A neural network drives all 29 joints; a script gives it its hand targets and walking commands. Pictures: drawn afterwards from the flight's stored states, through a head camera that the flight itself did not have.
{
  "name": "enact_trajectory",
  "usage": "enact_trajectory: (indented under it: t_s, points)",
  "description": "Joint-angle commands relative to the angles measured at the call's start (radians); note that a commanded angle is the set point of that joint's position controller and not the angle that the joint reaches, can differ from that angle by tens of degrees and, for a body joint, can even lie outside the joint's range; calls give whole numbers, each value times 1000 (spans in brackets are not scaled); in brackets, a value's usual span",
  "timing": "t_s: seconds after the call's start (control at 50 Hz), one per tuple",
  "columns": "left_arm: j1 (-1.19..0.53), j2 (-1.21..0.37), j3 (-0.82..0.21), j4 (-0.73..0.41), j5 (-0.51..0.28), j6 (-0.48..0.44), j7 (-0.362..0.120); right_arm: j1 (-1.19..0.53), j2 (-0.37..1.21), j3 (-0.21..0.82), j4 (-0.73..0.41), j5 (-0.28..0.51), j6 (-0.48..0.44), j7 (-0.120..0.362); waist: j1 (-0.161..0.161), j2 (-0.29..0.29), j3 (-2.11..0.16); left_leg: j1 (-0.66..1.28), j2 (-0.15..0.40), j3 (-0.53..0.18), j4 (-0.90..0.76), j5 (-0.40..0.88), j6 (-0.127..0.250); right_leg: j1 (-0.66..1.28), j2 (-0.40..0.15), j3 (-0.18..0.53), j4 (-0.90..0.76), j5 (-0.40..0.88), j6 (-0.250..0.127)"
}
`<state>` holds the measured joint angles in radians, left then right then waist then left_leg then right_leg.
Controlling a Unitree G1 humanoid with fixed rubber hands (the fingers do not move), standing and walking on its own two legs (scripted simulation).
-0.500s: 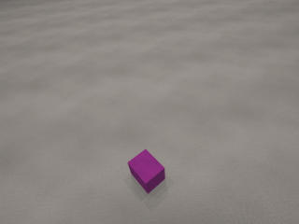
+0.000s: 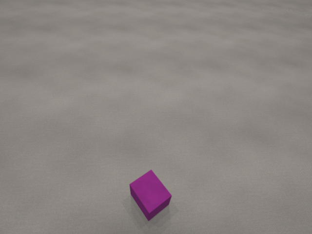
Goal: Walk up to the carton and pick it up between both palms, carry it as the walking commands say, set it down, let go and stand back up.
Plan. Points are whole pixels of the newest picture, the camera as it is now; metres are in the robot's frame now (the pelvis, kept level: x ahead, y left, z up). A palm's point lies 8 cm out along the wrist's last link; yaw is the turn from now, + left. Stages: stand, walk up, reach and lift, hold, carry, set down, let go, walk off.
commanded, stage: walk up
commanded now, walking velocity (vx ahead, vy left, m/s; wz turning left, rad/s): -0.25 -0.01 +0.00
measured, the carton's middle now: (149, 194) +0.48 -0.01 -0.69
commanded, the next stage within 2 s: none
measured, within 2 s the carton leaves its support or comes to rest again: neither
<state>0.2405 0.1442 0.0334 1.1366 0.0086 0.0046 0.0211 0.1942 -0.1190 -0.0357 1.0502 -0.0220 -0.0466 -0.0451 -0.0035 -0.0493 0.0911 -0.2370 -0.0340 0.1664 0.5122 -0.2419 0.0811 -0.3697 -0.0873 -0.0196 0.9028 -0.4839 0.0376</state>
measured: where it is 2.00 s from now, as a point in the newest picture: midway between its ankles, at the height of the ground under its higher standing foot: outside the picture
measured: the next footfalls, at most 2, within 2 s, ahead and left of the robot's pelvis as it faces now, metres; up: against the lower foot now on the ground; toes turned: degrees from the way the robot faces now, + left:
right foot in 0.10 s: +0.10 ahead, -0.13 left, +0.00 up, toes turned -6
left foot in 0.42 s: -0.04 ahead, +0.17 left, +0.00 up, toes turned +2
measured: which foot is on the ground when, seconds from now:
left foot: down 0.00-0.14, up 0.16-0.40, down 0.42-1.00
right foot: up 0.00-0.08, down 0.10-0.42, up 0.44-0.62, down 0.64-1.00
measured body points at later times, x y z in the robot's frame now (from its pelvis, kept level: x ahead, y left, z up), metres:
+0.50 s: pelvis -0.05 +0.05 -0.01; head +0.01 +0.07 +0.43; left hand +0.05 +0.29 -0.17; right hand -0.01 -0.20 -0.15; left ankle -0.08 +0.17 -0.73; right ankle +0.04 -0.11 -0.72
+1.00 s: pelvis -0.05 +0.06 +0.01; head -0.05 +0.05 +0.46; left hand -0.03 +0.28 -0.15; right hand -0.05 -0.15 -0.16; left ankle -0.08 +0.17 -0.73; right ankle -0.02 -0.06 -0.73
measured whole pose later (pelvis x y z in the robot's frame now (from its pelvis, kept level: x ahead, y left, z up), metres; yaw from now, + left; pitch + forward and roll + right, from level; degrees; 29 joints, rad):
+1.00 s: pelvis -0.05 +0.06 +0.01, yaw -1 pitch -4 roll +0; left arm 0.23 0.12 0.01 1.16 0.01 0.02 0.04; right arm 0.27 -0.12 -0.02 1.14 0.00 0.01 -0.04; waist 0.00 0.01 0.05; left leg -0.04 -0.01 0.06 0.40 -0.28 0.02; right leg -0.17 -0.01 0.01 0.44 -0.20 0.01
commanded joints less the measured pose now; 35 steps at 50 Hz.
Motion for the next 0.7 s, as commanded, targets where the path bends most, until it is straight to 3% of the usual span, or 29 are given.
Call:
enact_trajectory:
  t_s: [0.0, 0.02, 0.04, 0.06, 0.08, 0.1, 0.12, 0.14, 0.16, 0.18, 0.22, 0.28, 0.3, 0.32, 0.34, 0.36, 0.38, 0.4, 0.42, 0.46, 0.5, 0.54, 0.56, 0.58, 0.62, 0.66, 0.68]
  points:
    - [125, 130, 21, -59, 6, 35, 39, -4, -216, -35, -48, 30, 44, -4, 32, 128, -70, 83, 356, -169, 35, 1004, 84, 49, 5, -26, -254, 152, 16]
    - [114, 148, 26, -85, 10, 27, 45, 12, -231, -43, -33, 39, 62, -2, 34, 138, -118, 28, 299, -131, 106, 908, 55, 114, -39, -17, -296, 364, 4]
    - [105, 187, 34, -96, 16, 21, 53, 20, -197, -37, -46, 38, 76, 3, 38, 54, -140, -49, 191, -88, 177, 619, -15, 167, -137, 55, -392, 679, -42]
    - [111, 278, 48, -109, 23, 20, 61, 15, -169, -33, -59, 34, 96, 6, 70, -142, -155, -189, 43, -29, 399, 85, -103, 212, -366, 291, -532, 976, -180]
    - [79, 294, 43, -117, 17, 27, 63, 3, -175, -42, -75, 18, 126, 5, 87, -235, -144, -208, 1, -117, 653, -392, -130, 134, -460, 399, -556, 1132, -321]
    - [49, 269, 45, -110, 20, 30, 60, -27, -193, -51, -88, 10, 142, 7, 91, -185, -91, -208, 24, -184, 768, -405, -128, 72, -434, 359, -564, 1057, -347]
    - [7, 245, 49, -118, 25, 31, 58, -45, -210, -52, -91, 0, 148, 16, 73, -189, -57, -215, 36, -196, 822, -376, -122, 23, -411, 332, -570, 943, -335]
    - [-61, 217, 47, -143, 26, 31, 51, -29, -189, -53, -91, -3, 145, 17, 47, -216, -50, -201, 49, -212, 805, -344, -113, -29, -337, 291, -573, 764, -298]
    - [-128, 198, 37, -170, 24, 33, 48, 34, -151, -39, -75, 1, 131, 19, 3, -267, -92, -134, 49, -189, 715, -307, -108, -49, -235, 192, -554, 679, -263]
    - [-141, 206, 47, -177, 33, 35, 47, 38, -153, -34, -62, 4, 129, 28, 8, -263, -110, -157, 46, -168, 614, -265, -119, 3, -219, 188, -555, 595, -233]
    - [-160, 231, 61, -180, 29, 33, 47, 54, -167, -31, -61, 10, 130, 33, -6, -258, -157, -140, 56, -174, 505, -217, -128, 62, -214, 166, -540, 567, -193]
    - [-122, 247, 80, -164, 19, 34, 43, 82, -171, -21, -59, 1, 121, 39, 15, -210, -296, -106, 55, -131, 328, -215, -113, 217, -241, 168, -536, 376, -173]
    - [-125, 250, 79, -168, 17, 35, 37, 105, -158, -11, -51, 4, 112, 37, 12, -220, -305, -39, 43, -105, 216, -228, -107, 187, -218, 153, -533, 295, -160]
    - [-129, 253, 82, -160, 12, 41, 30, 137, -148, -7, -41, 8, 102, 37, -12, -181, -294, 51, 48, -108, 16, -164, -101, 141, -177, 105, -459, 265, -136]
    - [-87, 214, 70, -142, 8, 50, 26, 151, -157, -8, -44, 5, 82, 37, -26, -2, -269, 130, 122, -212, -179, -70, -83, 37, -108, 54, -336, 216, -104]
    - [-84, 138, 50, -175, -4, 52, 22, 149, -272, -28, -64, -16, 70, 34, -32, 354, -238, 202, 390, -596, -236, 142, -1, -219, 43, -32, -116, -21, -27]
    - [-128, 126, 40, -180, -11, 59, 23, 111, -313, -31, -87, -19, 60, 29, -37, 356, -189, 83, 431, -615, -260, 234, 54, -218, 73, 42, -55, -86, -29]
    - [-93, 136, 46, -152, -8, 63, 18, 37, -287, -19, -92, -18, 56, 27, 11, 257, -160, 37, 414, -536, -258, 240, 67, -162, 60, 89, -50, -48, -40]
    - [-103, 130, 43, -139, -7, 52, 5, -46, -231, -1, -94, -12, 46, 23, 32, 174, -132, 32, 320, -378, -234, 304, 54, -99, 38, 104, -77, 52, -33]
    - [-110, 135, 39, -109, -6, 46, -5, -76, -216, 2, -107, -15, 28, 18, 30, 256, -159, 152, 261, -303, -166, 536, 35, -101, 55, 74, -87, 97, -29]
    - [-138, 130, 28, -118, -6, 43, -6, -54, -207, -2, -94, -10, 27, 17, 11, 328, -148, 135, 225, -268, -159, 497, 26, -12, 53, 67, -182, 130, -36]
    - [-140, 121, 13, -110, -4, 35, -4, -24, -203, -7, -67, 0, 37, 12, 9, 329, -81, 130, 211, -265, -163, 402, 17, 36, 47, 54, -336, 188, -39]
    - [-109, 114, 7, -100, -2, 26, -1, -17, -190, -8, -53, 5, 41, 7, 23, 312, -70, 133, 211, -257, -146, 359, 2, 88, 43, 40, -453, 260, -44]
    - [-79, 127, 3, -78, 4, 18, 2, -4, -178, -12, -43, 8, 43, 5, 25, 262, -81, 133, 201, -241, -124, 308, -18, 146, 26, 49, -499, 398, -52]
    - [-73, 172, 1, -67, 10, 5, 12, 63, -136, -10, -19, 16, 46, 0, -17, 79, -73, 44, 150, -214, -130, 88, -35, 250, -52, 150, -496, 606, -78]
    - [-88, 147, -8, -40, 0, 8, 13, 71, -111, 5, 19, 25, 47, -4, -5, -24, 30, 32, 127, -196, -204, 17, -44, 181, -41, 156, -516, 490, -80]
    - [-74, 120, -12, -33, 2, 10, 13, 70, -123, 0, 24, 24, 46, -6, -7, -27, 36, 104, 142, -197, -210, 42, -44, 132, -22, 144, -528, 447, -73]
